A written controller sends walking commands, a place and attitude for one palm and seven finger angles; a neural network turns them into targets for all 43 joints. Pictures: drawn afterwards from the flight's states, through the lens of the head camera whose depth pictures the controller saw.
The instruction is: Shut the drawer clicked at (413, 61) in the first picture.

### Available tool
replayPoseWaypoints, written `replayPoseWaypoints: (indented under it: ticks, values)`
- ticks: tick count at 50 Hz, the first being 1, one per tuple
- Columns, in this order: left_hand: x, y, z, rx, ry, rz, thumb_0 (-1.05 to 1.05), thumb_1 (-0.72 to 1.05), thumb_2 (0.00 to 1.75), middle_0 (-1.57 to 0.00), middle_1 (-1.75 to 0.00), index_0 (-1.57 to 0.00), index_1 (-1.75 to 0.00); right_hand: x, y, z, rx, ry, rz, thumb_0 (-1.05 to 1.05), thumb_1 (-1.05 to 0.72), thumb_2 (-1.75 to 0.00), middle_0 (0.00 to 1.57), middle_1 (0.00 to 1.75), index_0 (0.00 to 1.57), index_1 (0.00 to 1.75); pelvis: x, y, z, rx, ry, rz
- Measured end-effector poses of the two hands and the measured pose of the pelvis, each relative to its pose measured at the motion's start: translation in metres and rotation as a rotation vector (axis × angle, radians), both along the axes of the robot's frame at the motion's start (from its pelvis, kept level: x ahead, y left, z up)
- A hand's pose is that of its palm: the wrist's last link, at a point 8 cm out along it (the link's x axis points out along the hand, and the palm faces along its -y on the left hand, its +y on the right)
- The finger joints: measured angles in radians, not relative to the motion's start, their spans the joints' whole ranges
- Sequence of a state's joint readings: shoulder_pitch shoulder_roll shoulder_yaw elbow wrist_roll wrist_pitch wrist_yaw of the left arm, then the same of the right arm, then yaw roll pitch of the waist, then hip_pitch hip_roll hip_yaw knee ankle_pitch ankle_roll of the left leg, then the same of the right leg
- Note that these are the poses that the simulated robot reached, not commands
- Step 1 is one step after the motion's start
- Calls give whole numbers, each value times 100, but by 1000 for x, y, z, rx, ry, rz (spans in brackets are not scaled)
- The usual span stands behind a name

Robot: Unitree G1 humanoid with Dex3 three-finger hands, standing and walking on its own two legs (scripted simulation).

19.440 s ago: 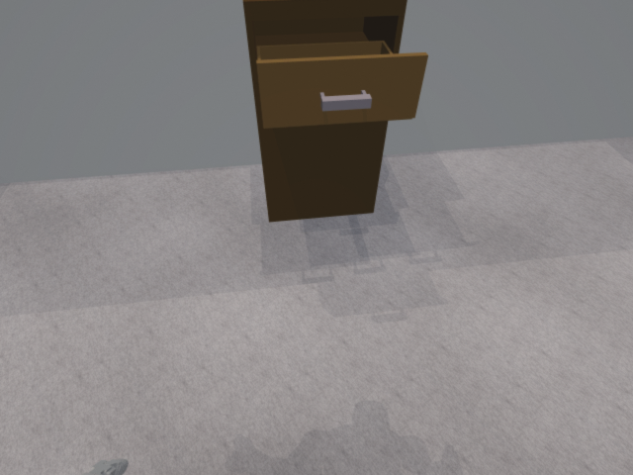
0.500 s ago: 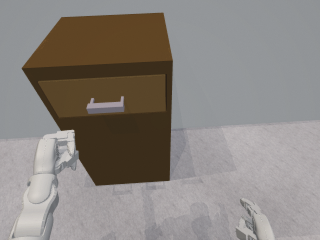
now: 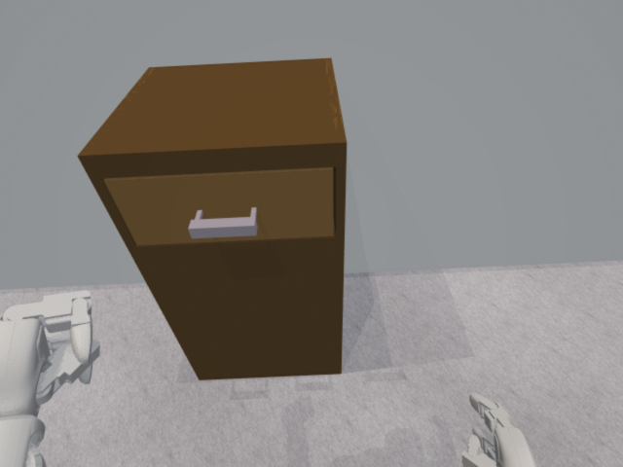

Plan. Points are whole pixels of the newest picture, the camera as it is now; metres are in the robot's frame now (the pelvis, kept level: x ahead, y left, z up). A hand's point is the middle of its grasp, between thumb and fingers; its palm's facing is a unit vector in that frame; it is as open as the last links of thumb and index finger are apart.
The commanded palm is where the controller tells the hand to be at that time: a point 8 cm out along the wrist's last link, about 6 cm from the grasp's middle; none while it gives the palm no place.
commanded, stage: draw the hand back to the body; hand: left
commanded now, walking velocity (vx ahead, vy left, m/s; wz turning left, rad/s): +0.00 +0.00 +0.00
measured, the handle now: (225, 220) +0.57 +0.25 -0.02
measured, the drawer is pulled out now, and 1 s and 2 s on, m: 0.00 0.00 0.00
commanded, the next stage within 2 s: step back with the hand held close in 0.16 s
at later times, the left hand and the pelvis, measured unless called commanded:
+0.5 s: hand (97, 333) +0.20 +0.24 +0.15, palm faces +0.33 -0.83 -0.46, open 3.3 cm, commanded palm +0.13 +0.28 +0.17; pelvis -0.01 +0.01 +0.00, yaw -1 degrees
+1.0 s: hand (41, 409) +0.12 +0.26 +0.15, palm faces +0.35 -0.82 -0.46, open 3.3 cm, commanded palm +0.06 +0.30 +0.17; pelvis -0.07 +0.02 -0.01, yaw -1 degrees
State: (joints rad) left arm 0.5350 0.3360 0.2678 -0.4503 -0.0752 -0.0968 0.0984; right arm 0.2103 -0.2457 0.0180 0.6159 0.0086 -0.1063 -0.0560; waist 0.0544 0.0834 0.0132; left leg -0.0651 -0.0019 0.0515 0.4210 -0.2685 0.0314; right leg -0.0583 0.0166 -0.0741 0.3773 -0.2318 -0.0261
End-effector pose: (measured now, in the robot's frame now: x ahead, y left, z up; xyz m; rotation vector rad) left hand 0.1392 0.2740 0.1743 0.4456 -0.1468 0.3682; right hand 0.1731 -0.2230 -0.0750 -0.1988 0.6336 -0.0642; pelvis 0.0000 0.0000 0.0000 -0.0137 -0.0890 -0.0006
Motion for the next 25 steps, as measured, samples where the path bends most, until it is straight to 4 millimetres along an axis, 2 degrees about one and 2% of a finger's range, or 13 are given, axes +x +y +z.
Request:
replayPoseWaypoints:
  ticks: [3,7,13,16,21,25]
  values:
    - [-8,0,7,25,-23,5,2,89,89,-141,-160,-140,-160,5,2,2,6,-20,2,1,-90,-90,20,30,20,30,0,0,0,0,-2,3]
    - [-9,4,0,7,-13,30,2,89,89,-141,-160,-141,-160,8,5,3,10,-25,8,1,-90,-90,20,30,20,30,-2,-1,-1,0,-3,7]
    - [-3,3,-13,-33,20,36,2,89,89,-141,-160,-140,-160,4,6,2,1,-14,12,1,-90,-90,21,30,20,30,-3,-2,-1,1,2,4]
    - [0,0,-8,-22,4,16,2,89,89,-141,-160,-140,-160,2,5,2,-4,-10,9,1,-90,-90,21,30,20,30,-1,-2,-1,-1,5,1]
    - [11,8,9,67,-53,-15,2,89,89,-141,-160,-141,-160,-6,-1,1,-18,30,-29,1,-90,-90,21,30,20,30,-4,1,0,-5,44,-9]
    - [19,8,0,74,6,-54,2,89,89,-141,-160,-140,-160,-18,-8,-2,-30,75,-81,1,-90,-90,21,30,20,30,-9,8,0,-2,75,-20]
